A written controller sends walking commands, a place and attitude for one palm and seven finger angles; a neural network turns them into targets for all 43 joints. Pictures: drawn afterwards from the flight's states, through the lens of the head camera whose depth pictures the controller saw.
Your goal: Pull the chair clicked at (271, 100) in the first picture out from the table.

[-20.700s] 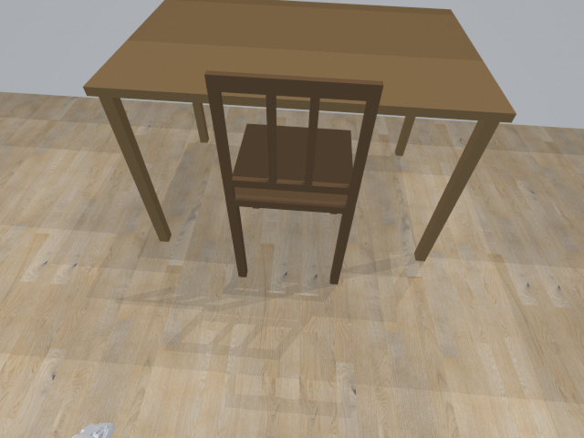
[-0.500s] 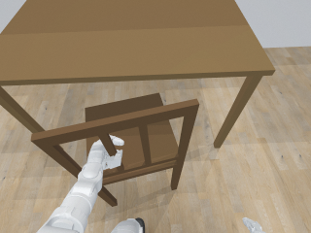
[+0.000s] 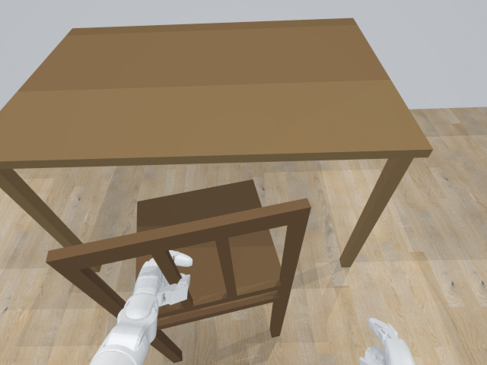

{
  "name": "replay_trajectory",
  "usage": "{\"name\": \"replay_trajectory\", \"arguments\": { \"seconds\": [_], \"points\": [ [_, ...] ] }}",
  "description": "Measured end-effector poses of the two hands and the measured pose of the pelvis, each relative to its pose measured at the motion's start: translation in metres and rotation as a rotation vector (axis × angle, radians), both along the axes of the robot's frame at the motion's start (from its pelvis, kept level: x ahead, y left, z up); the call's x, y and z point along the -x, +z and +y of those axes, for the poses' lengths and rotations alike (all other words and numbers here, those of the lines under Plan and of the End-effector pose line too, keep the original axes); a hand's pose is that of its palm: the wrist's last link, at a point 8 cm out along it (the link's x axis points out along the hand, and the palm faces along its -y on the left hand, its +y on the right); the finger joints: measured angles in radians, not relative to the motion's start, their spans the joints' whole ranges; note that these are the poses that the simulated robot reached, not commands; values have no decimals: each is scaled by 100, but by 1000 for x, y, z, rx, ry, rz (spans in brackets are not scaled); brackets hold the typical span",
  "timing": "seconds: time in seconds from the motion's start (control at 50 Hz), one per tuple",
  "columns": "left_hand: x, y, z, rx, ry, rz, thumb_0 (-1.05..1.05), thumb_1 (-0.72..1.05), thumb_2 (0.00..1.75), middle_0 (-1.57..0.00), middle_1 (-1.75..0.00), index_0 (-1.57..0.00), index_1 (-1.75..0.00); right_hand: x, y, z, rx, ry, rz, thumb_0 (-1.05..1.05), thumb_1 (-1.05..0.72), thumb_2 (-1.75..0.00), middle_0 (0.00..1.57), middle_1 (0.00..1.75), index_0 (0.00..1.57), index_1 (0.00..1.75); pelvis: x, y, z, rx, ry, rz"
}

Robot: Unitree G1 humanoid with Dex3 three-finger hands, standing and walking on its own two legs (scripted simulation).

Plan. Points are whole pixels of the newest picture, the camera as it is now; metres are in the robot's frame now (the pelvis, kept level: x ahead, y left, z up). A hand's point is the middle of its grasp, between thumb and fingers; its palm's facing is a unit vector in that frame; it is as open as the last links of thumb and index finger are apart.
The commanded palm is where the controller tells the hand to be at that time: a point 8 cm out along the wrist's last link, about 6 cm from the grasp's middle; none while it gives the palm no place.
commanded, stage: stop walking, hand still on the chair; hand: left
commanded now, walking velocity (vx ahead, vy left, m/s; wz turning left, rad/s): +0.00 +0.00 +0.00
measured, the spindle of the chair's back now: (175, 280) +0.29 +0.16 -0.10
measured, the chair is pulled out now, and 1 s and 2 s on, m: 0.17 0.17 0.17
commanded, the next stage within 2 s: open the thumb and straighten the fingers in 0.10 s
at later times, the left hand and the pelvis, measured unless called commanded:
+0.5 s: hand (176, 280) +0.28 +0.15 -0.08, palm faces -0.01 -0.98 -0.18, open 9.6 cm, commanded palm +0.26 +0.20 -0.05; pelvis +0.00 +0.01 -0.03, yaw +0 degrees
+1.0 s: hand (175, 281) +0.28 +0.15 -0.08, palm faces +0.01 -0.98 -0.19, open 17.2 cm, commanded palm +0.26 +0.20 -0.05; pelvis -0.02 +0.02 -0.05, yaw +0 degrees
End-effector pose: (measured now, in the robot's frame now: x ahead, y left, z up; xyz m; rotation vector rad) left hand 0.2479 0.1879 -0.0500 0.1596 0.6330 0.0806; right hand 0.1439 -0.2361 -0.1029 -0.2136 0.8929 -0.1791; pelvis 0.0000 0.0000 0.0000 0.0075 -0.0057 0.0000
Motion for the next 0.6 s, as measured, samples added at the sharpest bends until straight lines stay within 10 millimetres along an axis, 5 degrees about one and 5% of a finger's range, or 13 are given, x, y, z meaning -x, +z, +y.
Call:
{"name": "replay_trajectory", "arguments": {
  "seconds": [0.34, 0.48, 0.6],
  "points": [
    [-8, 0, 7, -1, -60, -16, 5, 56, 72, -28, -126, -50, -145, 22, -9, -8, -64, -43, 19, 1, -91, -90, 20, 30, 21, 30, -3, -11, 4, -4, -1, 95],
    [-15, -4, 12, -5, -54, -44, 2, 11, 51, -40, -136, -49, -142, 33, -18, -21, -34, -67, -5, 1, -91, -90, 20, 30, 20, 30, 4, -29, 9, 3, -4, 142],
    [-16, -8, 20, -20, -38, -18, 1, -29, 32, -39, -120, -42, -122, 40, -27, -17, -23, -81, -3, 1, -91, -90, 20, 30, 20, 30, 9, -38, 14, 9, -5, 152]
  ]
}}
